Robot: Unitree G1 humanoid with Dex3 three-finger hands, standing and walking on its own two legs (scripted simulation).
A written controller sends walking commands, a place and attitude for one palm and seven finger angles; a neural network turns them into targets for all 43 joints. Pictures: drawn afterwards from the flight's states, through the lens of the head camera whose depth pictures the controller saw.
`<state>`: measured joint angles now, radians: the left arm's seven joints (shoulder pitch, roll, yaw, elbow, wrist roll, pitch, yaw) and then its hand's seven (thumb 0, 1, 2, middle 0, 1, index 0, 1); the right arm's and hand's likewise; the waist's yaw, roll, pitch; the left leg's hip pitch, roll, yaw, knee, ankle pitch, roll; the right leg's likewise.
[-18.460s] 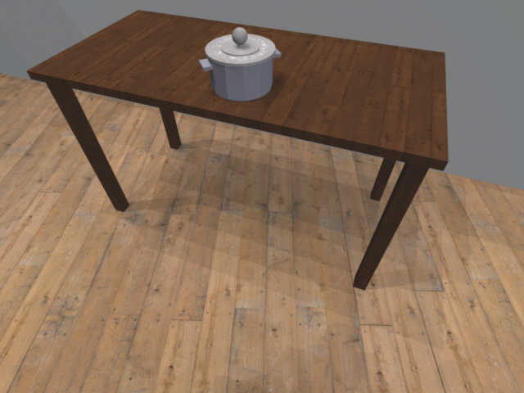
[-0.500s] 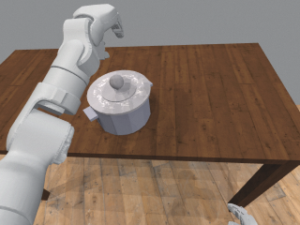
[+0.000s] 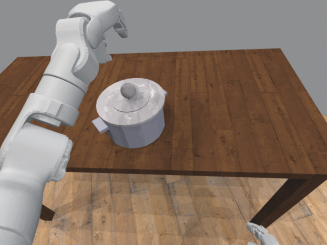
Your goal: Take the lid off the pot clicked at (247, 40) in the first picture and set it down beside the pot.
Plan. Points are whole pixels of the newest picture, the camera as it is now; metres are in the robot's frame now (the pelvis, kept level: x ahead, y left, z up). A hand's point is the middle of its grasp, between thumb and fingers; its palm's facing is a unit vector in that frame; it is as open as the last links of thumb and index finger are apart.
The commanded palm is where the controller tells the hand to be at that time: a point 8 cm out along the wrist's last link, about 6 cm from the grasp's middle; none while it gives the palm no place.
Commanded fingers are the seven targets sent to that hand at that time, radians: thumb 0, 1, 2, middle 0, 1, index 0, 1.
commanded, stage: draw the hand back to the body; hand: left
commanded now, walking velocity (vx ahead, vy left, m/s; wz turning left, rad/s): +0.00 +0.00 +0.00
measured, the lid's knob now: (128, 90) +0.50 +0.10 +0.12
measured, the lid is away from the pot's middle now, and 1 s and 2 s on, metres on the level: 0.01 0.01 0.01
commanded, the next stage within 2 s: none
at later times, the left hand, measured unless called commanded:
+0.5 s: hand (105, 62) +0.38 +0.09 +0.28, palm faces +0.00 -0.93 -0.37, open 9.8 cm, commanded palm +0.35 +0.16 +0.29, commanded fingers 0.00 -0.08 1.28 -0.72 -0.22 -0.72 -0.21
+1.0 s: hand (62, 96) +0.32 +0.16 +0.27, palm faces +0.20 -0.96 -0.21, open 8.7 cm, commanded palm +0.28 +0.21 +0.26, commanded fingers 0.00 0.62 1.01 -0.35 -0.28 -0.35 -0.28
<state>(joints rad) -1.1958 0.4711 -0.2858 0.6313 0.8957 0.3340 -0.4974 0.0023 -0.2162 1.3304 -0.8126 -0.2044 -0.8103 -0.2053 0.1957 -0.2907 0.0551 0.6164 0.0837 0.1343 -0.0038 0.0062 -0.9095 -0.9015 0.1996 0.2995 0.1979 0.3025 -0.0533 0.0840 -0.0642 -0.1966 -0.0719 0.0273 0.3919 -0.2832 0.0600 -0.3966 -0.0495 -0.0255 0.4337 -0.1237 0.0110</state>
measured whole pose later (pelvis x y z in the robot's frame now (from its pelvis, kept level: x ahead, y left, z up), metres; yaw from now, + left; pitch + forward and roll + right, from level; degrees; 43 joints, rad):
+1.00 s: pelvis +0.03 +0.00 +0.00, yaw +1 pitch +0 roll -2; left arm -0.13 0.30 0.15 -0.40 -0.08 -0.10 0.06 0.00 0.34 1.11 -0.51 -0.25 -0.51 -0.26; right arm 0.11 -0.21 0.04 0.65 0.04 -0.07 -0.02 0.01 -0.91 -0.90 0.20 0.30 0.20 0.30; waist 0.03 0.06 0.02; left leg -0.05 -0.02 0.00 0.42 -0.36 0.05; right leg -0.22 -0.01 -0.06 0.42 -0.19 0.00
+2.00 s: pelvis +0.02 +0.00 +0.00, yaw +1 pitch -3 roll -2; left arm 0.51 0.36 0.33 -0.56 -0.08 -0.12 0.10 0.02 0.89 0.90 -0.21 -0.30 -0.21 -0.30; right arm 0.18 -0.21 0.03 0.63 0.03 -0.15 -0.03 0.01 -0.91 -0.90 0.20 0.30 0.20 0.30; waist 0.06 0.08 -0.01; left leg -0.06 -0.02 0.00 0.49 -0.39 0.05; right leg -0.22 0.00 -0.06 0.45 -0.18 0.00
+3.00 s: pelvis +0.02 +0.00 -0.01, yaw -3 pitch -1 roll +0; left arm 0.23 0.16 0.00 1.00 0.01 0.03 0.05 0.01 0.93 0.90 -0.20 -0.30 -0.20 -0.30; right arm 0.28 -0.13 0.01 1.06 -0.02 0.00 -0.05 0.02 -0.93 -0.90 0.20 0.30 0.20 0.30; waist -0.01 0.00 0.08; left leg -0.11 -0.03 0.10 0.51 -0.40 0.05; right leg -0.33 -0.01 0.01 0.57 -0.23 0.01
